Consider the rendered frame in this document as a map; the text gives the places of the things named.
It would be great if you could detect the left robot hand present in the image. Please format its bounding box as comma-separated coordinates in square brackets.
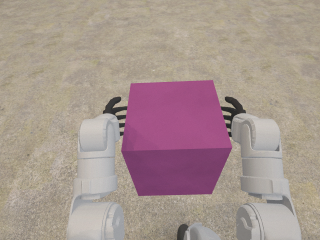
[103, 96, 128, 136]

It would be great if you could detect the robot right upper arm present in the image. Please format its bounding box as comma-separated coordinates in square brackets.
[236, 202, 301, 240]

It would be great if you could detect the robot left upper arm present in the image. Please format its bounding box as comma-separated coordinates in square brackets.
[67, 201, 125, 240]

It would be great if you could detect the robot right foot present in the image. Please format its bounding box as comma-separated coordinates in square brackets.
[177, 224, 189, 240]

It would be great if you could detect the right robot hand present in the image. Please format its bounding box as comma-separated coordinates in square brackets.
[221, 96, 246, 137]

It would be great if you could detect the right robot thigh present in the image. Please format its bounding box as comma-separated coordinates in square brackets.
[184, 226, 221, 240]

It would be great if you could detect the left robot forearm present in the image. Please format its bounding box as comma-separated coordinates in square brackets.
[66, 113, 120, 239]

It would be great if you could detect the right robot forearm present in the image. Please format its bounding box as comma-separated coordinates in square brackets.
[231, 113, 302, 240]

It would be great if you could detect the carton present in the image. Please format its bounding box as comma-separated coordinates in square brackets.
[121, 80, 233, 196]

